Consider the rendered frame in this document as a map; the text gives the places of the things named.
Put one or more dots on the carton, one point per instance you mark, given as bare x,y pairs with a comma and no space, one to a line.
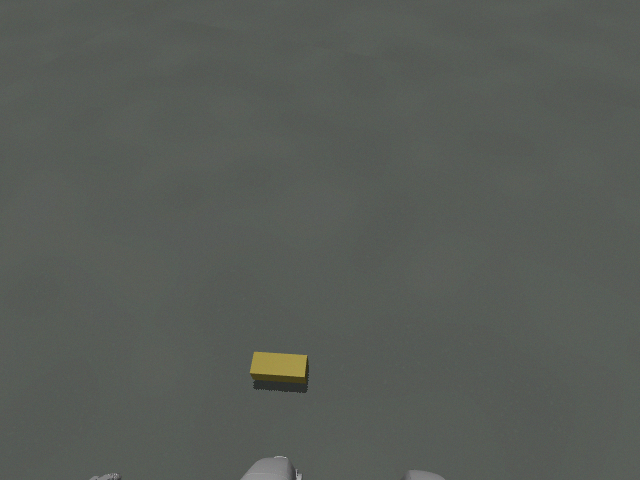
279,367

